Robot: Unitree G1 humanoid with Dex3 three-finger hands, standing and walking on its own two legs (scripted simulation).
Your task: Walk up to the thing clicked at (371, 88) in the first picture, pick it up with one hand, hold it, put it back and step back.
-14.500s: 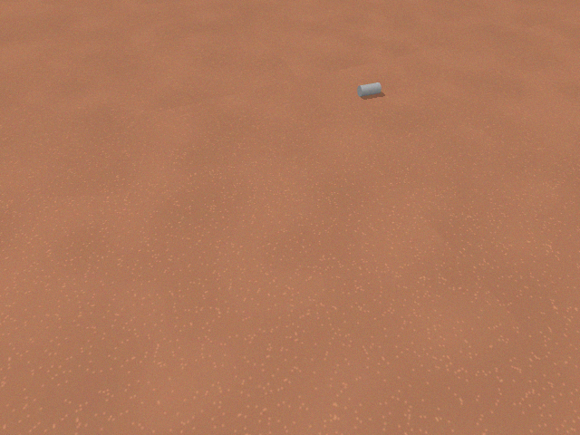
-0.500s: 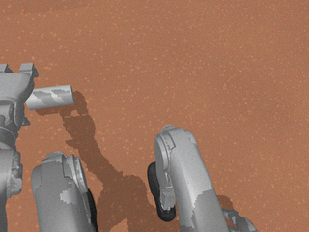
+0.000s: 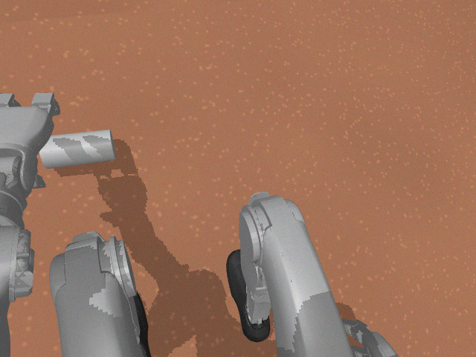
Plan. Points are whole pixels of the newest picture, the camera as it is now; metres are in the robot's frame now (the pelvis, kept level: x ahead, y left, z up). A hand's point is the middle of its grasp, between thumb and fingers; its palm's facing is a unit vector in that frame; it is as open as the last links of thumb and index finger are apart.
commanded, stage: rise first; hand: left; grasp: from above
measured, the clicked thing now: (79, 148) +0.52 +0.20 -0.30
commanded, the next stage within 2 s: approach in 0.30 s
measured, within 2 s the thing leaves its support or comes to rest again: neither
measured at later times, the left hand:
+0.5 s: hand (31, 151) +0.47 +0.24 -0.16, palm faces -0.46 +0.00 -0.89, open 13.7 cm
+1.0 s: hand (57, 137) +0.50 +0.20 -0.17, palm faces -0.47 -0.02 -0.88, open 13.7 cm
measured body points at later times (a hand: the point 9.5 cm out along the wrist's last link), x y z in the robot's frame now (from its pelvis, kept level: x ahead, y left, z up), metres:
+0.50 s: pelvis +0.00 +0.00 +0.00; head +0.23 +0.06 +0.38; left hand +0.49 +0.24 -0.11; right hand +0.03 -0.28 -0.10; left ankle +0.08 +0.13 -0.30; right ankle +0.11 -0.13 -0.30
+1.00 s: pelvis +0.00 +0.00 +0.00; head +0.25 +0.03 +0.37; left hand +0.52 +0.20 -0.12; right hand +0.00 -0.27 -0.10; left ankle +0.08 +0.13 -0.30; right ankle +0.11 -0.13 -0.30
